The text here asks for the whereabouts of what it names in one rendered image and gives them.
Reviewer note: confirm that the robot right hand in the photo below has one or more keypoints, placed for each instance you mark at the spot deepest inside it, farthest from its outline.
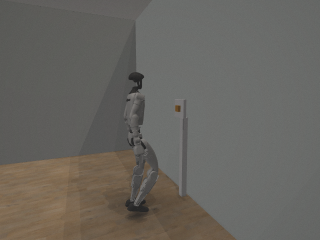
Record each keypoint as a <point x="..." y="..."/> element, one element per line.
<point x="139" y="150"/>

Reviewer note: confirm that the robot right shin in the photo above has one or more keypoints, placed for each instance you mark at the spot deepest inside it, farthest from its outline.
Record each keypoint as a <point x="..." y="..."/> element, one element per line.
<point x="146" y="187"/>

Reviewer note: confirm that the robot left upper arm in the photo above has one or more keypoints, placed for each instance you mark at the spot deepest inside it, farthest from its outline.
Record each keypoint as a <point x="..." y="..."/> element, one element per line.
<point x="125" y="113"/>

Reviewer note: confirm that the button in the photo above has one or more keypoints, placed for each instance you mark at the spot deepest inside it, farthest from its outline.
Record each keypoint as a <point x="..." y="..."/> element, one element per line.
<point x="177" y="108"/>

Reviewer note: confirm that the left robot forearm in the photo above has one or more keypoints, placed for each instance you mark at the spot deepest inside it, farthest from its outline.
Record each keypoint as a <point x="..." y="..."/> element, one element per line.
<point x="128" y="126"/>

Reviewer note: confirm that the right robot forearm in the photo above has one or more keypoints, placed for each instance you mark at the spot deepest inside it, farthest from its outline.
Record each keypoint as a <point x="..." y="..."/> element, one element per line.
<point x="134" y="129"/>

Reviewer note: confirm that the robot left foot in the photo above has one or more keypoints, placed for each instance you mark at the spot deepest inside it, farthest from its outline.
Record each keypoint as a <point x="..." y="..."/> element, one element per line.
<point x="129" y="202"/>

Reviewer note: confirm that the robot right upper arm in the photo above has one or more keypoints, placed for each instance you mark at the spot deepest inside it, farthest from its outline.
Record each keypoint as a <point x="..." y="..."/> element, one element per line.
<point x="138" y="100"/>

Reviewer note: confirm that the panel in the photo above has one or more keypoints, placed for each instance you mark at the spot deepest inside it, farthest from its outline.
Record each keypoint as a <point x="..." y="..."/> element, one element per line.
<point x="183" y="145"/>

